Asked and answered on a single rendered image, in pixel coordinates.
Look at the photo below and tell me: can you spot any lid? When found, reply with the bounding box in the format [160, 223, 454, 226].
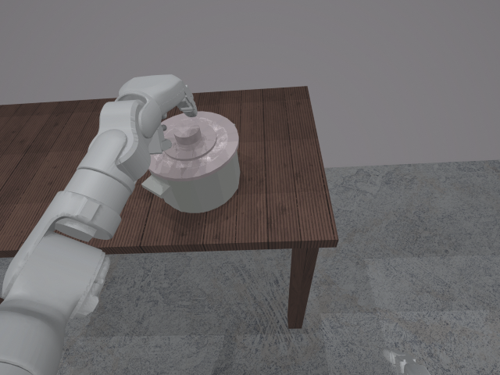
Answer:
[148, 111, 239, 181]

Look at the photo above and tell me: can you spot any knob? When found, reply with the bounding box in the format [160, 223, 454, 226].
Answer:
[173, 120, 201, 145]

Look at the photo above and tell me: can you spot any table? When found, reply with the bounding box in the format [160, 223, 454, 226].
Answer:
[0, 86, 339, 329]

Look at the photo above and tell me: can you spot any robot left upper arm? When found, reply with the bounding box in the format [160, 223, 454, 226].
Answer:
[0, 230, 111, 375]

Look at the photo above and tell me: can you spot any pot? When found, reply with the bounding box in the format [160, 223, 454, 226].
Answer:
[141, 124, 240, 213]

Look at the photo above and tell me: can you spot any robot left forearm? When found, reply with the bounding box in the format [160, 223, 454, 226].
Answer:
[2, 91, 162, 299]

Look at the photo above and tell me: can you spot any robot right hand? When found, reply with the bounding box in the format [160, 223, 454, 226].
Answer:
[383, 348, 430, 375]

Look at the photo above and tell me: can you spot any robot left hand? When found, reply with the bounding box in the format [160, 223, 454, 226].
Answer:
[119, 74, 198, 155]

